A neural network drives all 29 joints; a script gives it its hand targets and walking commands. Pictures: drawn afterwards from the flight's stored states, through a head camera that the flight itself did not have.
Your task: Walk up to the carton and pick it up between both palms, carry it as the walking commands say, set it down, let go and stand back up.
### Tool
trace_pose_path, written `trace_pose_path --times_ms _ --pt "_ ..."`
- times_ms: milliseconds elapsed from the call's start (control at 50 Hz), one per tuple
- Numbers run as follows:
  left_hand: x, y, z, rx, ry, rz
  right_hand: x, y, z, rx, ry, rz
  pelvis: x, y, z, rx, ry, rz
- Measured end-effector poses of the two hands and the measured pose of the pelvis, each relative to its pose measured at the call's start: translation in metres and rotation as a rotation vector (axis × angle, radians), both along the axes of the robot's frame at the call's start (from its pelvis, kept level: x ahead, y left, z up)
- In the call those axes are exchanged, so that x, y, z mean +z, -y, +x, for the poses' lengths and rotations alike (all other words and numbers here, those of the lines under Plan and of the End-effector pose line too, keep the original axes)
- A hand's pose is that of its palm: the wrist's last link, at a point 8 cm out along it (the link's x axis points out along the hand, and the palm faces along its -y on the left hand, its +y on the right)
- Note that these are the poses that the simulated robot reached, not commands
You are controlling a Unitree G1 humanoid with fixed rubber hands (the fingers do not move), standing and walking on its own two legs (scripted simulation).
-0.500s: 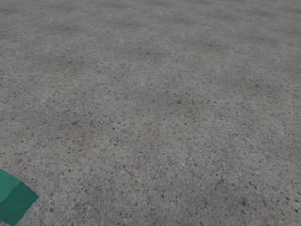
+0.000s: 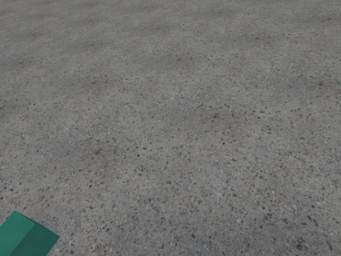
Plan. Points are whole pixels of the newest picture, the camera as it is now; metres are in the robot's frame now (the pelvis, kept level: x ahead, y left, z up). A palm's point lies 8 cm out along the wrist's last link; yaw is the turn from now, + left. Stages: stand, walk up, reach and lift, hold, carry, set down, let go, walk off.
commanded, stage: walk up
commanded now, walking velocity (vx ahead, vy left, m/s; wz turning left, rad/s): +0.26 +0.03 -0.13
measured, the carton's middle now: (25, 240) +0.34 +0.90 -0.67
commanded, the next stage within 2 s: none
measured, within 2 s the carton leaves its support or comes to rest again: neither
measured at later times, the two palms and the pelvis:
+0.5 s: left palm out of the picture +0.07 +0.22 -0.11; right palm out of the picture +0.11 -0.26 -0.16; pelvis +0.08 -0.02 +0.00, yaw -1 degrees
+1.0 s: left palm (95, 203) +0.31 +0.28 -0.14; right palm (265, 223) +0.24 -0.22 -0.15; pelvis +0.22 +0.04 -0.02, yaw +0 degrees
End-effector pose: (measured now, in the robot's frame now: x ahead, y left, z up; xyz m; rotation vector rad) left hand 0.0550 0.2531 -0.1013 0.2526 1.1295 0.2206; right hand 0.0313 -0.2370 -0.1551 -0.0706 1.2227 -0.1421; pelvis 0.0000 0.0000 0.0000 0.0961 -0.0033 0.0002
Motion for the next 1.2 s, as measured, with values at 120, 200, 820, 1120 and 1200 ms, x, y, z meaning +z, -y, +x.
trace_pose_path --times_ms 120,200,820,1120,1200 --pt "0.013 0.015 -0.024 0.038 -0.088 0.043 0.000 0.017 0.058 0.023 0.074 0.034 0.006 0.019 0.017 0.001 -0.008 0.029" --pt "0.010 0.025 -0.028 0.054 -0.128 0.044 -0.005 0.023 0.057 0.011 0.034 0.045 0.003 0.026 0.026 -0.007 -0.009 0.017" --pt "-0.051 -0.021 0.118 0.039 -0.188 -0.064 0.003 -0.017 0.249 0.034 0.154 -0.075 -0.028 -0.028 0.178 -0.011 -0.041 -0.089" --pt "-0.032 -0.012 0.300 -0.050 0.084 -0.079 -0.001 -0.009 0.207 -0.026 -0.076 -0.089 -0.020 -0.022 0.243 -0.007 0.000 -0.086" --pt "-0.030 0.002 0.308 -0.043 0.074 -0.048 -0.012 0.005 0.230 -0.022 -0.066 -0.061 -0.024 -0.004 0.261 -0.006 0.000 -0.063"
